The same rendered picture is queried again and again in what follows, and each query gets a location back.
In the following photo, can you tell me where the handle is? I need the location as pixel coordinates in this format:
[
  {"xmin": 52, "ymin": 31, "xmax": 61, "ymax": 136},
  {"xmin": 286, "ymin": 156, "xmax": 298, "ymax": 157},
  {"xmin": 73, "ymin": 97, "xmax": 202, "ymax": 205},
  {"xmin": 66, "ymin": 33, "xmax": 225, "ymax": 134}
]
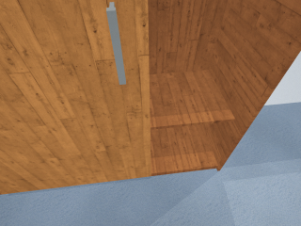
[{"xmin": 106, "ymin": 2, "xmax": 126, "ymax": 85}]

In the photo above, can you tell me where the wardrobe door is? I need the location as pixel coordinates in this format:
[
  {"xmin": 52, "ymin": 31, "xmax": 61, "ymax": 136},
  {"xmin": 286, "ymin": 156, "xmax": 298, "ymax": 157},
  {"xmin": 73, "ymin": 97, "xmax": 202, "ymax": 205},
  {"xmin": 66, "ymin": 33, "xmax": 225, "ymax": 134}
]
[{"xmin": 0, "ymin": 0, "xmax": 151, "ymax": 195}]

